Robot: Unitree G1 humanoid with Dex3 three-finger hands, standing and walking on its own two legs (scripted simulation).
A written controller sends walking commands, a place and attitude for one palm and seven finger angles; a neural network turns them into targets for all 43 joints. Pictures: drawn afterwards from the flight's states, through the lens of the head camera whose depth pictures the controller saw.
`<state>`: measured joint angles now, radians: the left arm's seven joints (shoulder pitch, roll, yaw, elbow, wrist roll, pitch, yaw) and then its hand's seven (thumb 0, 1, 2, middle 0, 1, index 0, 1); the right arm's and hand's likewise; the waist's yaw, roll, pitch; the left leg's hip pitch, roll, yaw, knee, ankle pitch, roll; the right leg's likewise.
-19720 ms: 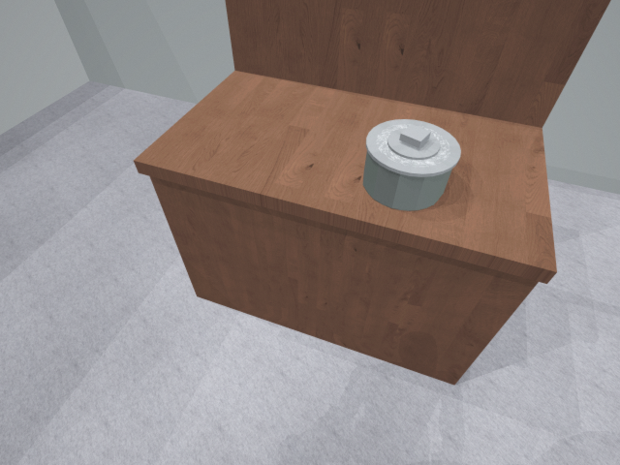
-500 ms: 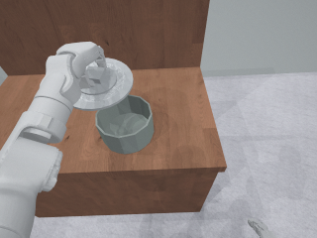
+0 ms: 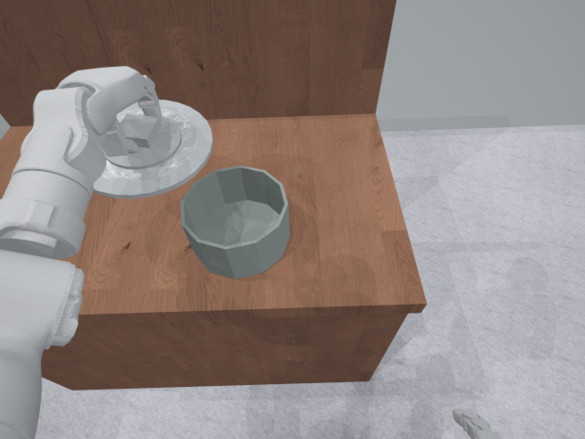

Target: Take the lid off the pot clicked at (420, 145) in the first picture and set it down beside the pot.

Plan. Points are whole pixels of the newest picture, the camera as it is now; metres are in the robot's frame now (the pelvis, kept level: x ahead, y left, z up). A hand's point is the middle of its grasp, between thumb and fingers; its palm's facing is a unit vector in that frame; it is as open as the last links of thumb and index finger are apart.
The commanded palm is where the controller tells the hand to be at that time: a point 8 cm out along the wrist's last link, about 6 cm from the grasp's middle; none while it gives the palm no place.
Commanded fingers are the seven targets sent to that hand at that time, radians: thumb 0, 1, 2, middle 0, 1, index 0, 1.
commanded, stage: move the lid sideways beside the pot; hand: left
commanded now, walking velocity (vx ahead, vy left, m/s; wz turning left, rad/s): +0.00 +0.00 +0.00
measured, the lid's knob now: (138, 130) +0.50 +0.22 +0.16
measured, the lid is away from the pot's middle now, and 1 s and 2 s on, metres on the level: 0.11 0.23 0.22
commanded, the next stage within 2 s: lower the lid onto the table in 1.00 s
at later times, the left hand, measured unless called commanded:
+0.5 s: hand (70, 139) +0.45 +0.28 +0.18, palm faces -0.29 -0.05 -0.95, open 8.3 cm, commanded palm +0.45 +0.28 +0.26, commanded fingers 0.00 0.65 0.99 -1.06 -1.13 -0.74 -0.99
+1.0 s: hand (27, 145) +0.45 +0.34 +0.18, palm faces -0.33 -0.06 -0.94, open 8.3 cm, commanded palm +0.46 +0.33 +0.26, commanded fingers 0.00 0.65 0.99 -1.06 -1.13 -0.74 -0.99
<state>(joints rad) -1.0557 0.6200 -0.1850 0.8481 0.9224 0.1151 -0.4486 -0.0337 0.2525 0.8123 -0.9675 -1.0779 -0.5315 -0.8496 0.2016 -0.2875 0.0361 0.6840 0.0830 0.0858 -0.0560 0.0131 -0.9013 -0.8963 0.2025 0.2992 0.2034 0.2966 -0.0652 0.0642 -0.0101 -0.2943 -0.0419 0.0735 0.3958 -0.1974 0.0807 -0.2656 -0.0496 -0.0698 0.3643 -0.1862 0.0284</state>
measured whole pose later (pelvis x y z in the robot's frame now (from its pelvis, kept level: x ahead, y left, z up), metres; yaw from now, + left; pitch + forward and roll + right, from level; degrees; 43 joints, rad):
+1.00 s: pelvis +0.00 +0.01 +0.00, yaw +0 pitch +7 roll -2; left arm -1.05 0.86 -0.06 0.94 0.93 -0.08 -0.51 -0.03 0.26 0.81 -0.97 -1.08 -0.53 -0.85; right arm 0.25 -0.32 0.02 0.72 0.10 0.13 -0.08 0.01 -0.90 -0.90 0.20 0.30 0.20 0.30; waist -0.07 0.05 0.00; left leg -0.35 -0.04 0.06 0.44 -0.21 0.09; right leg -0.28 -0.04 -0.08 0.33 -0.17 0.03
